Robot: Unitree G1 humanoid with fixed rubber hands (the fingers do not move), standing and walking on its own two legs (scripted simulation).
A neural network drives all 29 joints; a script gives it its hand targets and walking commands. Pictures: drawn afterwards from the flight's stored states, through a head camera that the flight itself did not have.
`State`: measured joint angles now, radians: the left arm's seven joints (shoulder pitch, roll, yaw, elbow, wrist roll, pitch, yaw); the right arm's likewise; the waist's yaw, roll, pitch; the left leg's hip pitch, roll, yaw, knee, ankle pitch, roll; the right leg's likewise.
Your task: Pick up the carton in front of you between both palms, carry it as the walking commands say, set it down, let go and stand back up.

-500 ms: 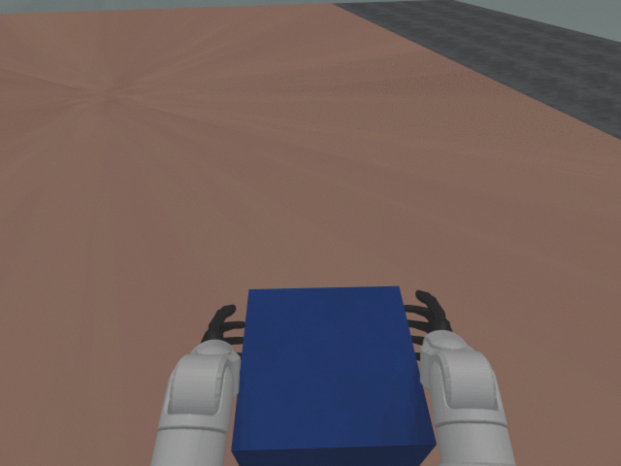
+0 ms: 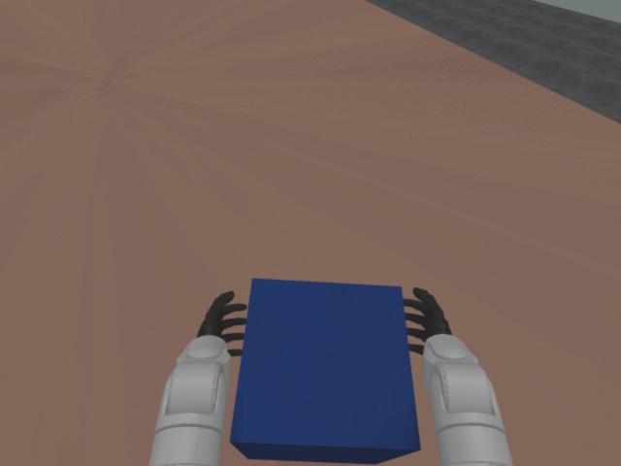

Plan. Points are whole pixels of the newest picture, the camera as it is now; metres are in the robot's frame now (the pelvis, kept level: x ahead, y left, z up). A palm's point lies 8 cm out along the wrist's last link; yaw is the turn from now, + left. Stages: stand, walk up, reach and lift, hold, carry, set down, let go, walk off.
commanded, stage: carry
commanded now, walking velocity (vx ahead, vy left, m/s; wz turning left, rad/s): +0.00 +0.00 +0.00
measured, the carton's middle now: (319, 379) +0.30 +0.00 -0.06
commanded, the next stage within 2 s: hold in 0.40 s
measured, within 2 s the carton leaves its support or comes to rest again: neither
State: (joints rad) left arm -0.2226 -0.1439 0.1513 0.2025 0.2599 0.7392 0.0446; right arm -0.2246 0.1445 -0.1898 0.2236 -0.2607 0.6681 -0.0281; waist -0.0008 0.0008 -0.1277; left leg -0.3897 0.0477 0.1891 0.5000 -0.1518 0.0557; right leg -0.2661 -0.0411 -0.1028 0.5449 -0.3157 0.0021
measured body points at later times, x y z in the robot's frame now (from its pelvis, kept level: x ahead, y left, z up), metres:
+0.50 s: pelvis +0.00 -0.01 +0.01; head -0.03 +0.00 +0.46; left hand +0.29 +0.14 +0.03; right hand +0.30 -0.16 +0.04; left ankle +0.07 +0.09 -0.73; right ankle -0.02 -0.12 -0.73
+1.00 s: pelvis -0.01 +0.01 +0.01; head -0.04 +0.03 +0.46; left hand +0.30 +0.12 +0.03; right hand +0.28 -0.18 +0.04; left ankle +0.07 +0.09 -0.73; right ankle -0.02 -0.12 -0.73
